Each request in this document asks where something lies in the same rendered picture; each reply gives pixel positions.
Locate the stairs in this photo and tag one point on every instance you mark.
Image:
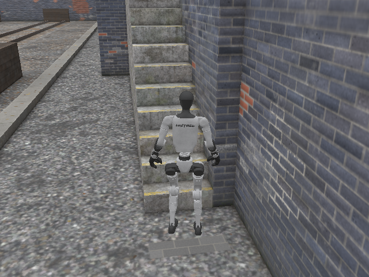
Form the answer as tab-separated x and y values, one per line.
159	72

